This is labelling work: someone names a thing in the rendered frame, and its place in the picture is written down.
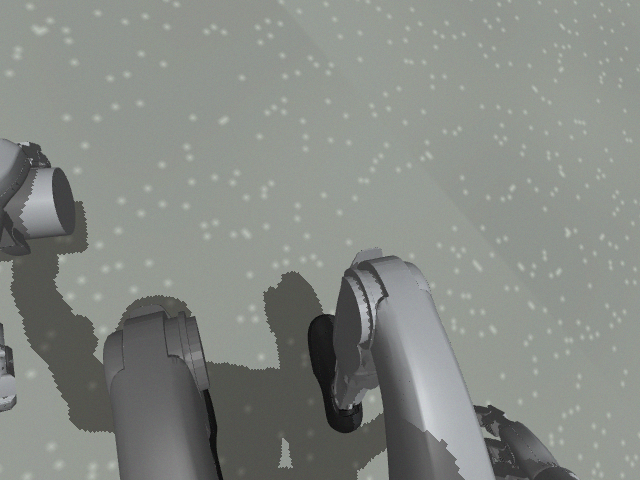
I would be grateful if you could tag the right robot foot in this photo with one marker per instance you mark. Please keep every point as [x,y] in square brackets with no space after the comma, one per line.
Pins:
[323,360]

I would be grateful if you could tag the left robot arm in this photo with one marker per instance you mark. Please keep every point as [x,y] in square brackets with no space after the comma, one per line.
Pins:
[7,375]

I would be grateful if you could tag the left robot hand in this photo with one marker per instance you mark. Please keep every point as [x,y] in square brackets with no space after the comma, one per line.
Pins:
[16,160]

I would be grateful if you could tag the left robot foot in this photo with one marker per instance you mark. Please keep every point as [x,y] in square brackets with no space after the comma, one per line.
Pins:
[213,434]

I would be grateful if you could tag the right robot hand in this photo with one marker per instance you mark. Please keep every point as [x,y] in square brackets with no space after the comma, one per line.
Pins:
[521,453]

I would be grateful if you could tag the can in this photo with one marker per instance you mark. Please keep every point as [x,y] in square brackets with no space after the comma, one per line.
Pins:
[44,205]

